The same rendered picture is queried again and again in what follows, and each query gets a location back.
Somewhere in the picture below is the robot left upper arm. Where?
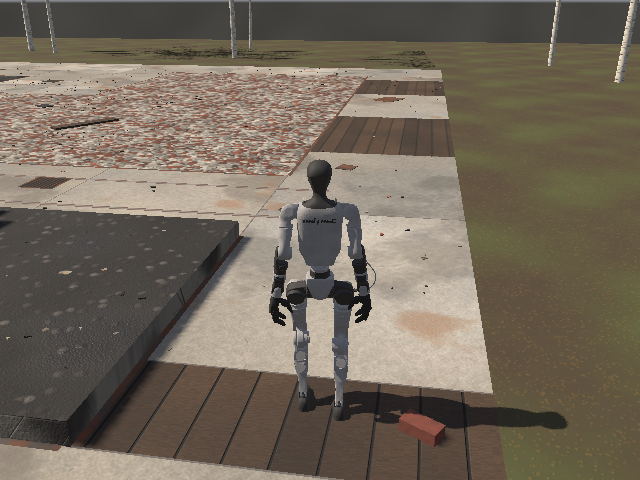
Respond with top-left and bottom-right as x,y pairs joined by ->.
277,203 -> 299,260

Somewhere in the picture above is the robot right upper arm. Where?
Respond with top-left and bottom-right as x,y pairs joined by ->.
340,203 -> 363,259

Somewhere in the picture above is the robot left forearm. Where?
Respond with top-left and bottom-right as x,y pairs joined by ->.
270,246 -> 288,298

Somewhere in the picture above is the left robot foot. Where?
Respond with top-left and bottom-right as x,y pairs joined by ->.
297,384 -> 311,412

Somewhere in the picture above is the right robot hand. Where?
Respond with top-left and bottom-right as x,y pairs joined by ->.
348,294 -> 372,323

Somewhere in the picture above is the right robot thigh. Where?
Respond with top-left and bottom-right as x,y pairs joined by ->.
332,280 -> 354,355

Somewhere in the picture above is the robot right forearm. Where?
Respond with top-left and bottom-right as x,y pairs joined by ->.
352,244 -> 370,296

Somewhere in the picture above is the left robot hand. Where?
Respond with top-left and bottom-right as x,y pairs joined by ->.
269,296 -> 293,326

